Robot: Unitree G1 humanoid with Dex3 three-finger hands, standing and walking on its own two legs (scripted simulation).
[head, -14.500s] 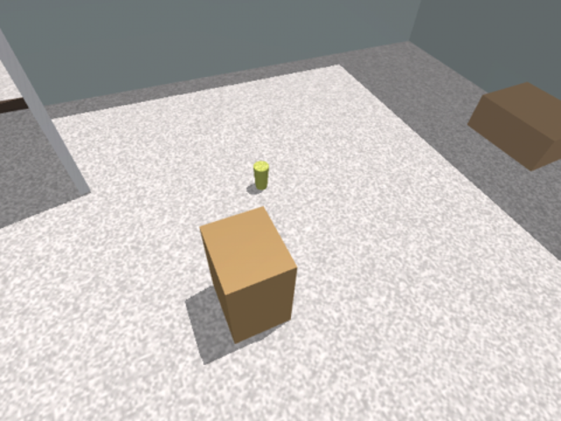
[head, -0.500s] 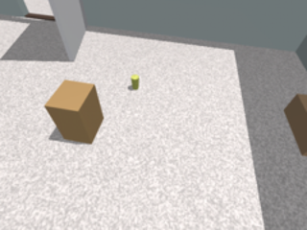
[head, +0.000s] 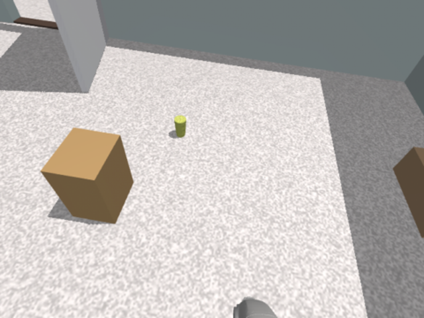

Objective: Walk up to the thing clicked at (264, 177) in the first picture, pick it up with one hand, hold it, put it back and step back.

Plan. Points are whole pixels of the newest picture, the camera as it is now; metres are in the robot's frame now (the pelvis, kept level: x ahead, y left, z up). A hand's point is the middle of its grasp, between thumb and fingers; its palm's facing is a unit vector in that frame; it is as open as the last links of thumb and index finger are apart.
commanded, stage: walk up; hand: left
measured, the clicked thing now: (180, 127) +1.32 +0.16 -0.71
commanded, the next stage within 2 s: none
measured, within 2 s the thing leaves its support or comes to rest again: neither
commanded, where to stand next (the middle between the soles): +0.98 -0.04 m, yaw +0 degrees
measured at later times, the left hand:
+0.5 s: hand (101, 253) +0.28 +0.25 -0.14, palm faces +0.01 -0.94 -0.35, open 7.4 cm
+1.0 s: hand (131, 153) +0.58 +0.24 -0.14, palm faces -0.10 -0.92 -0.39, open 7.4 cm
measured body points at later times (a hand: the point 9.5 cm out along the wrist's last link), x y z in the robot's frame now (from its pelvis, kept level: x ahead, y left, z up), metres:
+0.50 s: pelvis +0.24 -0.03 -0.01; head +0.26 -0.03 +0.44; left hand +0.28 +0.30 -0.12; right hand +0.33 -0.36 -0.11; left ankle +0.37 +0.11 -0.72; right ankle +0.21 -0.16 -0.74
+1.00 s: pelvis +0.48 -0.04 -0.02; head +0.49 -0.05 +0.43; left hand +0.59 +0.29 -0.11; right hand +0.49 -0.37 -0.14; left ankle +0.40 +0.11 -0.74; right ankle +0.58 -0.16 -0.74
